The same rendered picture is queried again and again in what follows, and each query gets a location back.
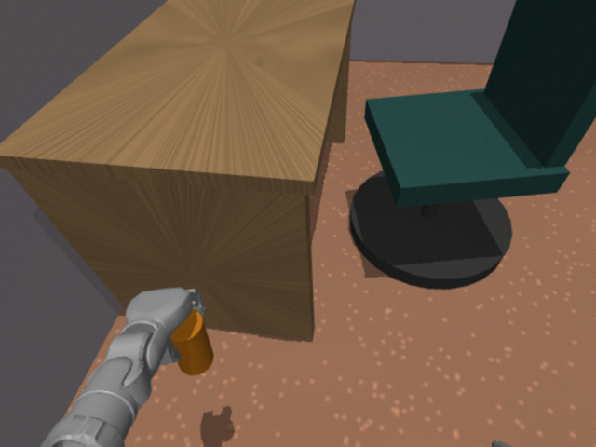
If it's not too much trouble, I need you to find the left robot arm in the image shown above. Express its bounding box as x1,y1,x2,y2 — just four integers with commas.
40,318,169,447

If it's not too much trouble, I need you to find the office chair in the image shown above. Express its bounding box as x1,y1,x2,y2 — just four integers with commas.
350,0,596,290

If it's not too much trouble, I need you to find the left robot hand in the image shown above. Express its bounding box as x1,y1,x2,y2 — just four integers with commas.
126,288,205,365

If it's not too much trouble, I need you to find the desk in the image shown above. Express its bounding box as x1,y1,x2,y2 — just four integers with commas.
0,0,357,342

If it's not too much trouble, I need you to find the can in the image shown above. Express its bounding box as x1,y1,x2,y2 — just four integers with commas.
170,309,214,375

